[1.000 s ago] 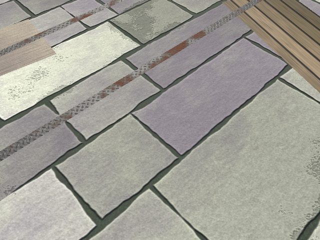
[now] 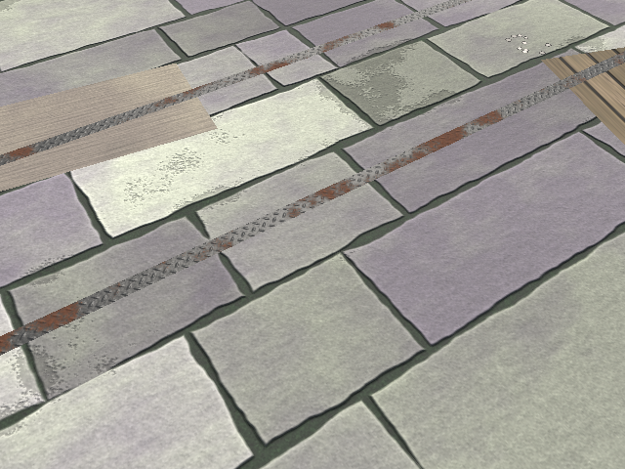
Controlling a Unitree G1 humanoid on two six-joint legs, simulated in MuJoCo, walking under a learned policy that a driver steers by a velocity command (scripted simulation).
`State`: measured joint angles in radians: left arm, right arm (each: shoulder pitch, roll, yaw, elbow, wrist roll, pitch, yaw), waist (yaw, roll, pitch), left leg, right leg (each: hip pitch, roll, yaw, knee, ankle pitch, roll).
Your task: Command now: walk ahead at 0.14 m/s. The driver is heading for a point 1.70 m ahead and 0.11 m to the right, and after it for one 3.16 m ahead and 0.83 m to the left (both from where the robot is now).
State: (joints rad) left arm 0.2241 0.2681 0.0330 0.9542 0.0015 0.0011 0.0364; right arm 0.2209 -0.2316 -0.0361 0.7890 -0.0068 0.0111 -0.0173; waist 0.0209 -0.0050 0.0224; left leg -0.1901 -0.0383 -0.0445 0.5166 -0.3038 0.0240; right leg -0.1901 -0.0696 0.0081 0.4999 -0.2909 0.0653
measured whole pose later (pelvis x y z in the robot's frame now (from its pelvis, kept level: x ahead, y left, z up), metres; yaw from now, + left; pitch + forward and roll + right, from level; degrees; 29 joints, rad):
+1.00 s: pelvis +0.44 -0.01 +0.01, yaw -1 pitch +1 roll +3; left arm 0.11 0.28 0.05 0.82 -0.01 -0.08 0.00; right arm 0.34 -0.26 -0.05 0.94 0.01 -0.10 0.01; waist -0.07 -0.04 0.02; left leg -0.03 -0.09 0.05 0.20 -0.18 0.07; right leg -0.68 -0.15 0.05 0.74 0.02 0.01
